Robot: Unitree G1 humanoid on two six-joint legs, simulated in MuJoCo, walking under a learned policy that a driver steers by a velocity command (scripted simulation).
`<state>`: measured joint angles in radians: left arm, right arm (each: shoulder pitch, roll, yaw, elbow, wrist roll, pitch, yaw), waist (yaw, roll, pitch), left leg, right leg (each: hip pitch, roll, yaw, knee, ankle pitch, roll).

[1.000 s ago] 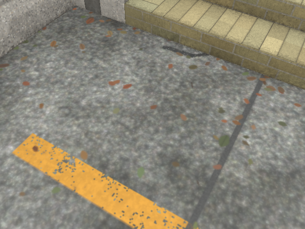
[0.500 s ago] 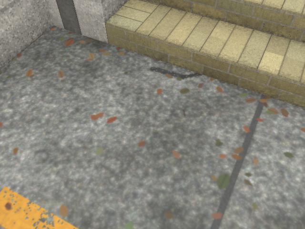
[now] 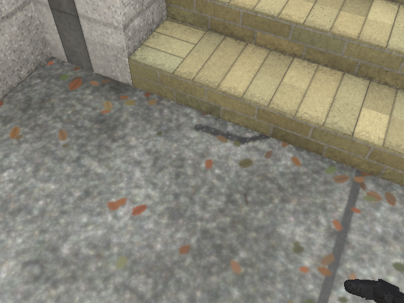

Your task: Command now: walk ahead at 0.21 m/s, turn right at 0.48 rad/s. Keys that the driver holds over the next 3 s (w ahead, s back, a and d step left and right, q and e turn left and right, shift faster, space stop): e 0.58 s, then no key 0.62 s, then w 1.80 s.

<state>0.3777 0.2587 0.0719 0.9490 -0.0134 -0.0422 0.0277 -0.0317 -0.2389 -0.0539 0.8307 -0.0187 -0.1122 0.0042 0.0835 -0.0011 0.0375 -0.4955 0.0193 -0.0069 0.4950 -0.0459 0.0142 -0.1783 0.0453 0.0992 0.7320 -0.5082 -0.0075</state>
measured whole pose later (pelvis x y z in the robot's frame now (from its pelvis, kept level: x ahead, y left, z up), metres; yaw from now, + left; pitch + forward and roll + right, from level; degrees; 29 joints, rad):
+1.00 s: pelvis +0.09 -0.02 +0.01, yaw -26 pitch +0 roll +0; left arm 0.16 0.26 0.04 0.74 0.02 0.02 0.02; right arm 0.14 -0.25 -0.05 0.90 -0.02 -0.02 0.00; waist 0.00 -0.04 0.02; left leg -0.24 0.00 0.00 0.51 -0.27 -0.01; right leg -0.28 0.05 0.09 0.52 -0.24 -0.01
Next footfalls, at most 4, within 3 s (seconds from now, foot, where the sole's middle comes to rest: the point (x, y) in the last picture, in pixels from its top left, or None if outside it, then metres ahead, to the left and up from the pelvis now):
0.40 right None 0.09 -0.14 -0.76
0.86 left None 0.18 0.08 -0.76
1.88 left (251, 279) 0.53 -0.09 -0.76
2.44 right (349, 239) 0.69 -0.43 -0.76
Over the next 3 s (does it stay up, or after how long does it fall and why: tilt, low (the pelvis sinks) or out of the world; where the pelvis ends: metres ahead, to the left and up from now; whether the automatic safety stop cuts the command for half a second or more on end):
stays up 0.86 -0.36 0.01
